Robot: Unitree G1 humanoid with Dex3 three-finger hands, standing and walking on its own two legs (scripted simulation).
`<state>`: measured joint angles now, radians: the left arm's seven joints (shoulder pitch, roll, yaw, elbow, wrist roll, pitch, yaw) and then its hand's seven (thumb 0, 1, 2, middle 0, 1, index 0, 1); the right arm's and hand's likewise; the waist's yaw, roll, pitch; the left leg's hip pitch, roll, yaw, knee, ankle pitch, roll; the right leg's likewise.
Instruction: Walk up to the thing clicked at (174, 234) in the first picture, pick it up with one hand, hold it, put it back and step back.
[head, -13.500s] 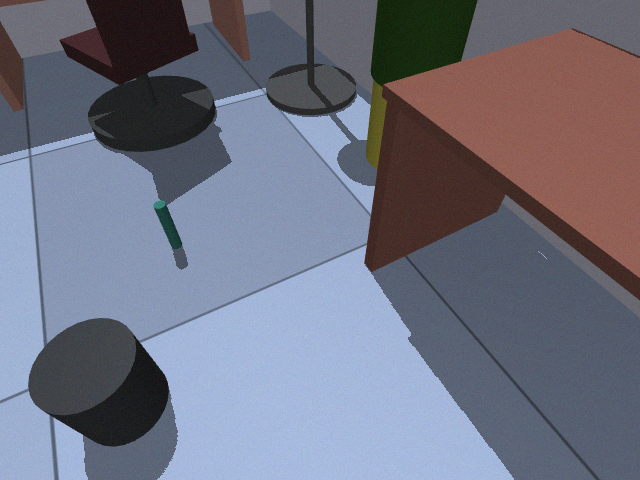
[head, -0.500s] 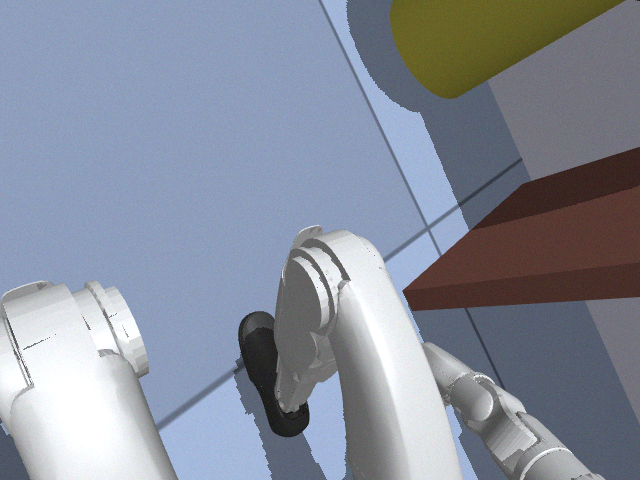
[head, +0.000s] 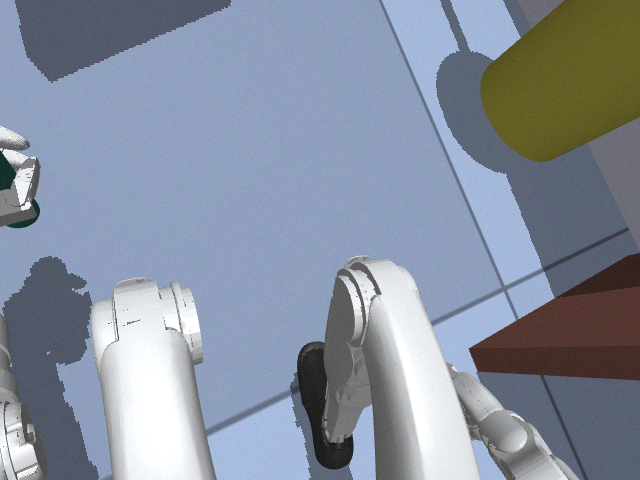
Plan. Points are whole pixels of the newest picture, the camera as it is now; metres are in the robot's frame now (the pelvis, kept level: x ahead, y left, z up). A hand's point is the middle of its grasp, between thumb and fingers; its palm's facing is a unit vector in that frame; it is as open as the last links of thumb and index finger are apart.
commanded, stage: settle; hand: left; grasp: from the side
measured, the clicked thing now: out of the picture +0.42 +0.32 -0.08
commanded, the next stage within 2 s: lift in 1.20 s
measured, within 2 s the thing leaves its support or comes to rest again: neither
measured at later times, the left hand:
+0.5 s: hand out of the picture +0.43 +0.29 -0.01, palm faces +0.27 -0.96 -0.05, open 5.5 cm
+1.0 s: hand out of the picture +0.43 +0.29 +0.03, palm faces +0.28 -0.96 -0.05, open 5.5 cm
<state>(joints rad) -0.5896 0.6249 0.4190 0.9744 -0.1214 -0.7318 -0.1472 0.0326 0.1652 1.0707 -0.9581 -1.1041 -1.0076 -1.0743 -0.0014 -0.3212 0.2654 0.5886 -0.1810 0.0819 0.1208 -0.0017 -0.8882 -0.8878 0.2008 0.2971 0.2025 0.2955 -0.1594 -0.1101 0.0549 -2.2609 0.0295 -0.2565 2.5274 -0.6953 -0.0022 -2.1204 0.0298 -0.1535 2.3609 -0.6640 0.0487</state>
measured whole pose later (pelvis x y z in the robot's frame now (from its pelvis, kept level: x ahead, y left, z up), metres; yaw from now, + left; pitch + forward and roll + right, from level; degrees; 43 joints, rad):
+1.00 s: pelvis +0.01 -0.01 +0.06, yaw +6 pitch +32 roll -6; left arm -0.65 0.47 0.45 0.91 -0.11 -0.55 -0.21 0.03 0.15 1.09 -0.97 -1.10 -1.02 -1.07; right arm 0.09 -0.28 0.06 0.63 -0.07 0.05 0.05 0.00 -0.89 -0.89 0.20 0.30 0.20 0.30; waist -0.12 -0.02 -0.11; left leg -2.15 0.04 -0.12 2.28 -0.69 -0.02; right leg -2.09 0.00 -0.06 2.22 -0.69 0.02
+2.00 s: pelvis +0.02 -0.01 +0.17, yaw +9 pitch +32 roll -4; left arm -0.41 0.34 0.33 0.52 -0.16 -0.36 -0.17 0.03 0.16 1.08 -0.97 -1.10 -1.02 -1.07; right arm 0.14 -0.26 0.00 0.60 0.02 0.02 0.00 0.00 -0.90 -0.89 0.20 0.30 0.20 0.29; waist -0.06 0.01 -0.19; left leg -1.82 0.05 -0.08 1.93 -0.67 -0.02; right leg -1.76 -0.01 -0.04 1.88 -0.67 0.02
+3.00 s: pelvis +0.08 +0.01 +0.38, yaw +11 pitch +14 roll -2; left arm -0.13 0.21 0.15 0.35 -0.16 -0.30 -0.03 0.03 0.16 1.08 -0.96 -1.10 -1.01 -1.07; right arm 0.23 -0.21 0.01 0.62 0.02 -0.04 -0.04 0.01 -0.91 -0.89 0.20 0.30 0.20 0.29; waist -0.03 0.01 -0.09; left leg -0.85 0.05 -0.02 1.11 -0.50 -0.01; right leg -0.80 -0.02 -0.03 1.05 -0.49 0.03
